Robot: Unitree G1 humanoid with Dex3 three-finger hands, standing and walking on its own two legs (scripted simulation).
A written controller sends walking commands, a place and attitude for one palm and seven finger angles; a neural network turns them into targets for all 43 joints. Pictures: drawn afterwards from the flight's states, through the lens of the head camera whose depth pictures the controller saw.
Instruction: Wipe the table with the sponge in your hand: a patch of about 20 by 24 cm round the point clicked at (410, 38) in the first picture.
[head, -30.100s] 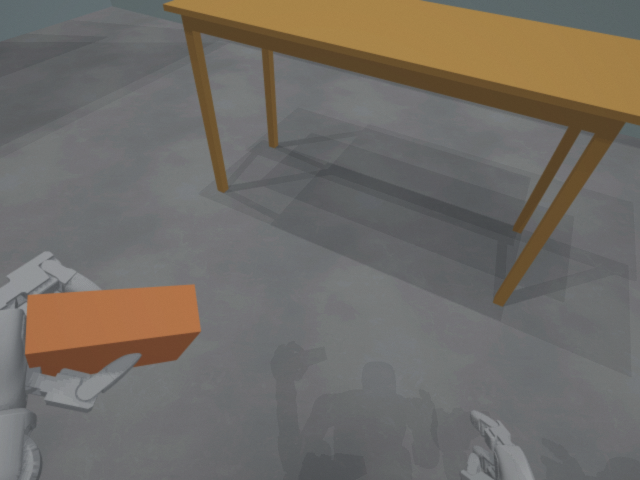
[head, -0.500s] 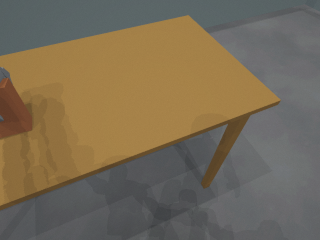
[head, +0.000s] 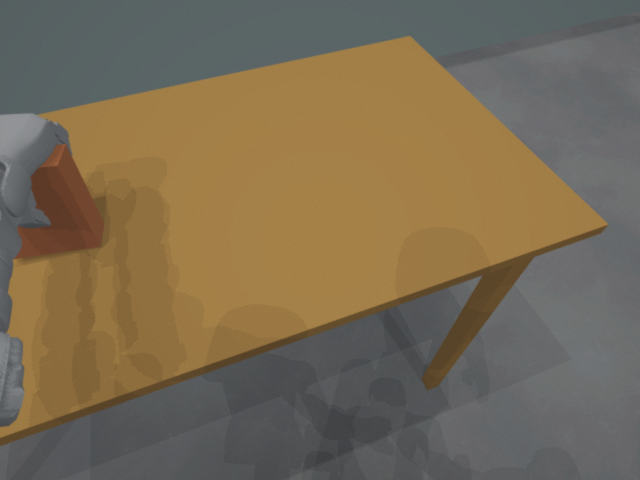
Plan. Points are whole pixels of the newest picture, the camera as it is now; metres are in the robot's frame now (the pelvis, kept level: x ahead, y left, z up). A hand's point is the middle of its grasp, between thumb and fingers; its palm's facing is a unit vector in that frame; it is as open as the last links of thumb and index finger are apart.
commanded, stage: slide across to the middle lane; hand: left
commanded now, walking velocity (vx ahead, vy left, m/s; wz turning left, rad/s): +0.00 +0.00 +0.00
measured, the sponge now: (44, 217) +0.39 +0.39 +0.10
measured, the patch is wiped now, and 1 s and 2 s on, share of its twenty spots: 0.40 0.65 0.75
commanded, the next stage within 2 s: wipe back along the middle lane in 0.32 s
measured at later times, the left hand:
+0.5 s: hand (93, 173) +0.42 +0.32 +0.15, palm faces -0.06 +0.05 -1.00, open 9.2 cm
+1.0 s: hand (98, 202) +0.38 +0.29 +0.14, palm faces +0.00 +0.03 -1.00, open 9.1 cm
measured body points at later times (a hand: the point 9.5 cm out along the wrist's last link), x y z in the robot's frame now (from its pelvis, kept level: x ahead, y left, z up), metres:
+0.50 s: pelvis +0.01 -0.01 +0.00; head +0.04 -0.03 +0.45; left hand +0.42 +0.31 +0.20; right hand +0.15 -0.26 -0.13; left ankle -0.02 +0.08 -0.74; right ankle -0.02 -0.13 -0.74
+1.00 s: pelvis +0.01 -0.02 +0.00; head +0.02 -0.05 +0.45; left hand +0.37 +0.29 +0.20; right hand +0.18 -0.27 -0.11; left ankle -0.02 +0.08 -0.74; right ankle -0.02 -0.13 -0.74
